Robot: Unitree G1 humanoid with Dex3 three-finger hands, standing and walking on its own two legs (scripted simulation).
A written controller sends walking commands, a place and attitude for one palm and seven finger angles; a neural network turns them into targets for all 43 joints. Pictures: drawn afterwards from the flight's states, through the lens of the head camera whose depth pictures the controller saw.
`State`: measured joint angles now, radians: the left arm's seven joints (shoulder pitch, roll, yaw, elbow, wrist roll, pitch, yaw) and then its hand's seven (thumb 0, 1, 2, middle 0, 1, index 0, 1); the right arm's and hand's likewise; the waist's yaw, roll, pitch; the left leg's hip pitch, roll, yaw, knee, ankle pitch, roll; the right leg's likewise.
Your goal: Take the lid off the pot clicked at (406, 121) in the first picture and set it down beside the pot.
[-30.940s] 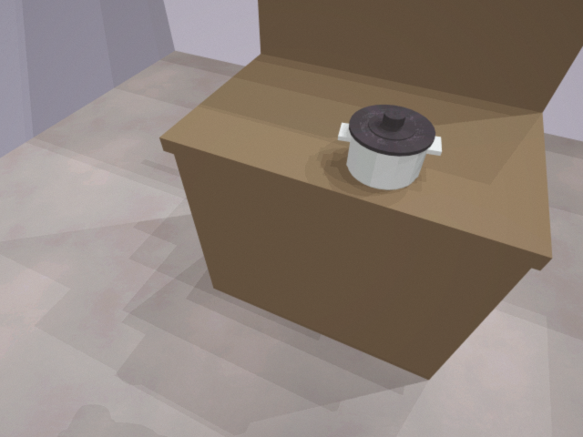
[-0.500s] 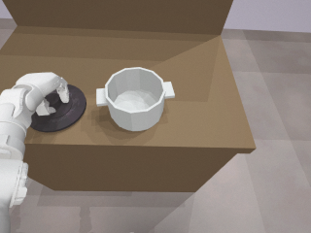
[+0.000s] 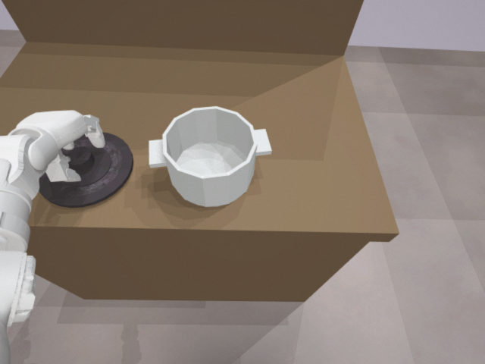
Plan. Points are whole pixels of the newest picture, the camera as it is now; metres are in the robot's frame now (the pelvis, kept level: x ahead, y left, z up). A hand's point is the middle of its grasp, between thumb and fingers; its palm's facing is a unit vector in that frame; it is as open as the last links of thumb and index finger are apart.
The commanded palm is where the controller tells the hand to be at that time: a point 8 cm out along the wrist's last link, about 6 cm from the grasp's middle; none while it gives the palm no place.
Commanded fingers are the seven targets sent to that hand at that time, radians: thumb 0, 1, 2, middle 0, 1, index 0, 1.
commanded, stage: open the fingers wide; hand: left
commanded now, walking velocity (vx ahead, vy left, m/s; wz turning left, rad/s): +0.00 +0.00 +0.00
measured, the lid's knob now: (80, 158) +0.47 +0.29 +0.03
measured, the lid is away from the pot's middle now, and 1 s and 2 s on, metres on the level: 0.24 0.24 0.24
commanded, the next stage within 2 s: raise the empty hand in 0.28 s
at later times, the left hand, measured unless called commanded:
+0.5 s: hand (64, 154) +0.45 +0.30 +0.06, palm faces -0.40 -0.05 -0.91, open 11.0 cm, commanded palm +0.46 +0.29 +0.13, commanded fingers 0.00 -0.06 0.75 -0.39 -0.78 -0.39 -0.78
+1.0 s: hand (43, 129) +0.45 +0.30 +0.12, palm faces -0.35 -0.05 -0.94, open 11.0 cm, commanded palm +0.45 +0.29 +0.19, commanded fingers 0.00 -0.06 0.75 -0.39 -0.78 -0.39 -0.78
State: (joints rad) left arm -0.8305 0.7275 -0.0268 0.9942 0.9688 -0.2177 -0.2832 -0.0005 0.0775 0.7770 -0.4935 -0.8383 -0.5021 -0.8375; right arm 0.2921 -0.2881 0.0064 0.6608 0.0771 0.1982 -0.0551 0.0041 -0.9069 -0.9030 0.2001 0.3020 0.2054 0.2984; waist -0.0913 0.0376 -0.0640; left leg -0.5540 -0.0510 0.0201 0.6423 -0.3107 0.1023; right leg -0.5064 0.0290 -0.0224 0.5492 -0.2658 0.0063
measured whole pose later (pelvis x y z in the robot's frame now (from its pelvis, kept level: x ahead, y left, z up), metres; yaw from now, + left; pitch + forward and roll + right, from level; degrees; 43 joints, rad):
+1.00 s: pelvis +0.00 +0.03 +0.01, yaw +1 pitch +10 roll -3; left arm -0.92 0.71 -0.08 0.93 0.95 -0.13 -0.34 0.00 -0.05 0.75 -0.40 -0.78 -0.41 -0.77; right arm 0.29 -0.28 0.01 0.64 0.08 0.20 -0.02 0.00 -0.91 -0.90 0.20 0.30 0.20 0.30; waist -0.08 0.05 -0.06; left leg -0.47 -0.09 0.02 0.58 -0.29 0.13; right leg -0.42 0.00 -0.02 0.49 -0.25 0.01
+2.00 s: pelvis +0.00 +0.01 +0.01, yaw +2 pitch +7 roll -2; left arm -0.92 0.74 -0.10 0.72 0.92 -0.04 -0.47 0.00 -0.05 0.75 -0.40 -0.78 -0.41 -0.77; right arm 0.26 -0.29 0.01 0.61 0.08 0.18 0.00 0.01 -0.91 -0.90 0.20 0.30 0.20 0.30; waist -0.07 0.05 -0.02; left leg -0.36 -0.09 0.00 0.48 -0.23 0.12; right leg -0.31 -0.01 -0.03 0.40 -0.21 0.01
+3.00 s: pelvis +0.02 -0.06 +0.02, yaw +1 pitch -2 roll +0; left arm -0.08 0.42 0.37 -0.02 -0.12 -0.08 0.09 0.00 0.47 0.84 -0.29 -0.51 -0.29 -0.51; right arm 0.16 -0.27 0.02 0.66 0.06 -0.03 -0.04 0.01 -0.91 -0.90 0.20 0.30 0.20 0.30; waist 0.01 0.05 0.02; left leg -0.14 -0.01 -0.01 0.46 -0.28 0.02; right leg -0.11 0.08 -0.03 0.40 -0.26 -0.07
